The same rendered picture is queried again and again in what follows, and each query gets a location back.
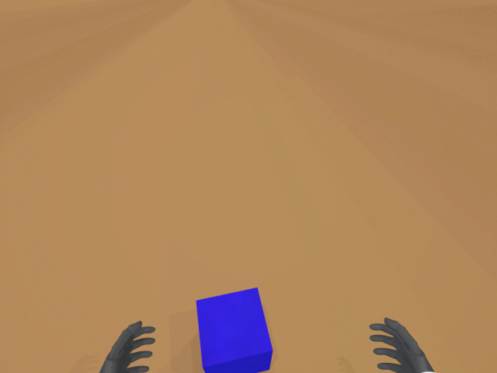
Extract carton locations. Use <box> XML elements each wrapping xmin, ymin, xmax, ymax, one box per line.
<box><xmin>196</xmin><ymin>288</ymin><xmax>273</xmax><ymax>373</ymax></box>

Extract right robot hand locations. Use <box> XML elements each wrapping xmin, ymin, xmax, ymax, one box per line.
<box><xmin>370</xmin><ymin>318</ymin><xmax>435</xmax><ymax>373</ymax></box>

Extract left robot hand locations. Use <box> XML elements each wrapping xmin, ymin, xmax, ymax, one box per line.
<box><xmin>99</xmin><ymin>321</ymin><xmax>155</xmax><ymax>373</ymax></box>

